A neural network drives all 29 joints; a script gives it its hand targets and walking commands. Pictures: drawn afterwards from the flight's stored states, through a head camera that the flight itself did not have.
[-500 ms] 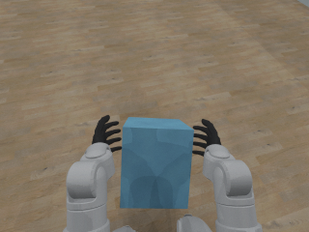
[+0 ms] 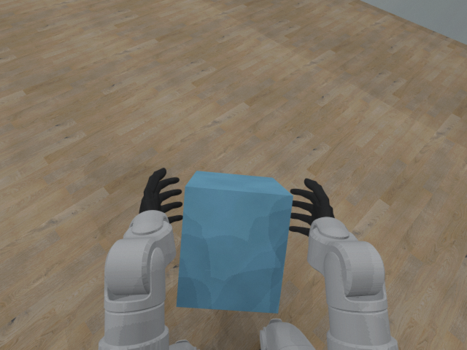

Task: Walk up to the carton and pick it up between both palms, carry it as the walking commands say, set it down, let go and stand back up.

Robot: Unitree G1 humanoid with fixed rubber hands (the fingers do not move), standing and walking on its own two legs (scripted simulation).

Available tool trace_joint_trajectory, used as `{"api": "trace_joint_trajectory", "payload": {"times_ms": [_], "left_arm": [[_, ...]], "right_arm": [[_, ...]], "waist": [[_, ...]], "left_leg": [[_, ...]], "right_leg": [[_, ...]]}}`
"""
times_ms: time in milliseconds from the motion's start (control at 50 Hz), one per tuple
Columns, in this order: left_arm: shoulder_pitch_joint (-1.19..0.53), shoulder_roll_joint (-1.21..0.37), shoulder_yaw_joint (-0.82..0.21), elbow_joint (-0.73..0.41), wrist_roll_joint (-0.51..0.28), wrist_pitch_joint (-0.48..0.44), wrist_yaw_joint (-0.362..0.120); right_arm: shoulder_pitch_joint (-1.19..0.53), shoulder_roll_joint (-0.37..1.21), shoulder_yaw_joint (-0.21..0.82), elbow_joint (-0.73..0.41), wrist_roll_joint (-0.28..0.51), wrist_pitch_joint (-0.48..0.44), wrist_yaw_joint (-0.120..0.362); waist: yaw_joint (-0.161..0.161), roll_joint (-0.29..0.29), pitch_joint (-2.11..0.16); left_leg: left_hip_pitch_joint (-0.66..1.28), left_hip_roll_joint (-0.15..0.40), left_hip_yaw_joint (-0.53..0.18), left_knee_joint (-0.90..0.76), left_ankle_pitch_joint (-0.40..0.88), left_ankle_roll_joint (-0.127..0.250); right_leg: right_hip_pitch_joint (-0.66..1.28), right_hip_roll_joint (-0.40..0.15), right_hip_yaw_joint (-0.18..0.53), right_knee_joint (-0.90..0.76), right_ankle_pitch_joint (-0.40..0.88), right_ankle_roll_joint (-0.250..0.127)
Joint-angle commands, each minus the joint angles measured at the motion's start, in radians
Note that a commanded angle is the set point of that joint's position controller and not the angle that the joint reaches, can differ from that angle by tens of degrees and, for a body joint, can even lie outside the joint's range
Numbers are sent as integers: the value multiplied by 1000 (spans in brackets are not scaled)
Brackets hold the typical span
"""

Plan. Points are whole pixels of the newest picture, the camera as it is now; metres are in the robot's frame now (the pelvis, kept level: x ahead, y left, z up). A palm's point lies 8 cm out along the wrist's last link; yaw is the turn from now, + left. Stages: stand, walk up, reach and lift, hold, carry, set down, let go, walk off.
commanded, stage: carry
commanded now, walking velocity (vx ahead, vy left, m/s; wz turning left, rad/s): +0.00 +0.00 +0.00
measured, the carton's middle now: (231, 232) +0.34 +0.01 -0.05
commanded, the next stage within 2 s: none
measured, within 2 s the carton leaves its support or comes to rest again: neither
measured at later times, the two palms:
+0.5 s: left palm (109, 265) +0.22 +0.16 +0.12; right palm (317, 289) +0.19 -0.09 +0.11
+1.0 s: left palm out of the picture +0.10 +0.23 +0.08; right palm out of the picture +0.11 -0.02 +0.07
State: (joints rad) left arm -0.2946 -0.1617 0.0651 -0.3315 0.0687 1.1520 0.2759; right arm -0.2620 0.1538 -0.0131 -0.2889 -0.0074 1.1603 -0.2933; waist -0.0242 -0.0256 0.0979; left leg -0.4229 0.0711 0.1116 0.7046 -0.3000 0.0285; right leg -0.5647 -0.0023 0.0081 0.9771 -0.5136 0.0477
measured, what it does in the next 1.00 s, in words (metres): walks backwards: right foot, then right foot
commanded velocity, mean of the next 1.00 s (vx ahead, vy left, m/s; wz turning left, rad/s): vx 0.00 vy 0.00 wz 0.00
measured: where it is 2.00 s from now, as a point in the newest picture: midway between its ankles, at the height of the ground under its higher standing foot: outside the picture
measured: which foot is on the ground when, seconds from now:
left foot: down 0.00-0.92, up 0.94-1.00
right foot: up 0.00-0.12, down 0.14-0.82, up 0.84-0.92, down 0.94-1.00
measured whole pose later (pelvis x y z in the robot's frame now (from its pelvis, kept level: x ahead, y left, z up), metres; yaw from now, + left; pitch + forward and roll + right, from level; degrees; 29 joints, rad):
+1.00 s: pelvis -0.19 +0.08 -0.01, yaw +4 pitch -2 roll -2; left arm -0.36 -0.18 0.10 -0.09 0.07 1.14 0.29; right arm -0.31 0.17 -0.08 -0.14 -0.08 1.19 -0.30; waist 0.03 0.06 0.04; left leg -0.61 0.02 0.20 0.79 -0.25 -0.07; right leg -0.39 -0.01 -0.16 0.69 -0.34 -0.08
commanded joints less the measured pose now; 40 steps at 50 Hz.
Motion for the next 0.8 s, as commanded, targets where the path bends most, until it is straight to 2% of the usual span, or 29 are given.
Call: {"api": "trace_joint_trajectory", "payload": {"times_ms": [0,60,100,120,140,160,180,220,260,280,320,380,420,440,460,480,500,520,540,560,600,620,640,660,680,720,740,760,780], "left_arm": [[-378,-1012,-538,-138,-316,-37,-217],[-448,-1037,-556,-126,-357,-24,-222],[-340,-1024,-534,-38,-345,-22,-239],[-387,-1042,-540,-45,-351,-18,-232],[-374,-1035,-525,1,-336,-23,-231],[-296,-1033,-490,14,-326,-39,-234],[-327,-1036,-476,22,-303,-35,-232],[-402,-1032,-472,10,-295,-29,-227],[-389,-1032,-464,5,-272,-30,-226],[-442,-1033,-472,-35,-280,-29,-219],[-455,-1039,-449,36,-265,-5,-204],[-467,-1065,-452,75,-268,-7,-207],[-484,-1096,-462,101,-279,-5,-210],[-446,-1077,-440,113,-267,-8,-206],[-449,-1098,-465,130,-280,1,-204],[-452,-1085,-446,122,-271,-2,-208],[-459,-1096,-450,122,-293,2,-215],[-454,-1078,-442,132,-285,5,-212],[-505,-1095,-446,92,-302,-4,-221],[-442,-1104,-414,173,-283,0,-225],[-488,-1106,-425,132,-305,-4,-228],[-452,-1113,-419,172,-295,-3,-227],[-479,-1107,-417,142,-304,-5,-232],[-497,-1114,-431,135,-313,-13,-235],[-490,-1097,-431,131,-310,-7,-231],[-494,-1106,-444,137,-303,7,-236],[-546,-1095,-439,117,-300,8,-229],[-479,-1099,-419,173,-275,13,-226],[-471,-1107,-437,175,-287,15,-228]], "right_arm": [[-474,1020,483,-260,285,-79,233],[-442,1026,438,-233,242,-78,218],[-416,966,440,-247,207,-86,199],[-415,978,425,-206,196,-75,197],[-424,981,441,-193,193,-68,199],[-503,978,483,-253,226,-74,202],[-572,1000,507,-254,259,-63,214],[-509,1031,486,-173,252,-52,221],[-547,1034,507,-206,269,-50,235],[-545,1054,487,-178,275,-47,241],[-522,1052,453,-91,255,-20,233],[-610,1052,456,-130,275,-30,236],[-647,1044,432,-152,262,-37,235],[-658,1051,448,-142,275,-29,239],[-578,1072,422,-85,252,-19,237],[-603,1073,430,-73,256,-21,237],[-601,1078,426,-66,241,-17,236],[-585,1080,426,-48,244,-12,236],[-614,1101,435,-49,244,-12,240],[-686,1075,451,-118,247,-15,232],[-636,1113,446,-55,237,-6,232],[-647,1101,459,-87,236,-16,230],[-630,1123,461,-56,239,-5,229],[-657,1109,458,-107,243,-24,229],[-565,1116,437,-11,225,-11,222],[-600,1091,429,-57,233,-19,228],[-575,1109,410,4,239,-10,232],[-623,1081,409,-47,257,-14,237],[-600,1069,399,-35,242,-16,233]], "waist": [[18,249,-677],[3,250,-652],[17,153,-674],[24,131,-636],[23,-41,-639],[28,-230,-618],[31,-237,-543],[19,-116,-565],[1,-66,-490],[7,82,-515],[12,123,-521],[22,161,-493],[20,132,-511],[28,193,-502],[32,235,-535],[31,174,-546],[34,131,-541],[39,154,-546],[36,91,-543],[33,22,-496],[31,-30,-495],[30,-115,-488],[22,-157,-474],[15,-187,-531],[4,-182,-537],[0,-48,-520],[-11,-59,-507],[-7,81,-501],[2,212,-466]], "left_leg": [[408,246,-201,-183,619,108],[441,272,-203,-201,607,134],[355,254,-203,-198,403,86],[226,217,-142,-149,409,57],[66,134,-89,-140,282,-16],[5,29,-2,-11,18,-54],[-34,-3,-20,24,-124,-58],[112,26,-76,-35,-40,-32],[255,62,-93,-202,46,-15],[267,93,-125,-282,-71,-7],[142,198,-277,-461,-237,10],[110,200,-257,-531,-250,-38],[102,178,-192,-557,-275,-69],[91,193,-213,-582,-353,-67],[113,181,-183,-611,-328,-108],[139,185,-177,-536,-275,-53],[84,162,-164,-544,-281,-81],[65,170,-171,-589,-309,-112],[79,172,-149,-524,-278,-83],[48,152,-113,-499,-288,-61],[79,84,-51,-399,-183,-89],[144,73,-60,-255,-119,-33],[148,18,-12,-194,-51,-39],[230,34,-39,-109,-32,-28],[283,24,-53,-64,-16,-27],[338,7,-41,-35,-48,-10],[314,40,-91,-55,-91,-14],[264,99,-153,-155,-195,-13],[96,167,-248,-386,-346,-26]], "right_leg": [[95,13,-78,-43,18,-21],[143,13,-102,-253,23,-35],[335,-19,-85,-560,214,-43],[460,-90,-5,-532,307,-69],[555,-160,116,-493,391,-125],[555,-283,281,-548,670,-186],[496,-329,291,-606,600,-210],[348,-317,213,-611,274,-177],[164,-221,93,-591,114,-90],[148,-181,46,-545,-8,-77],[232,-90,0,-420,34,-78],[279,-53,-48,-356,95,-86],[308,-33,-102,-362,103,-79],[280,-23,-102,-311,69,-82],[302,7,-140,-293,69,-89],[299,-45,-86,-314,107,-97],[309,-24,-88,-339,39,-111],[349,-5,-131,-325,24,-109],[319,-34,-83,-357,28,-117],[300,-30,-89,-390,0,-106],[248,-98,40,-577,-120,-133],[141,-189,192,-692,-190,-141],[99,-229,198,-750,-270,-141],[75,-237,182,-730,-232,-136],[16,-239,164,-723,-232,-122],[-77,-207,87,-659,-233,-89],[-86,-182,41,-580,-200,-84],[-94,-131,-14,-466,-151,-72],[23,-10,-140,-235,-28,-52]]}}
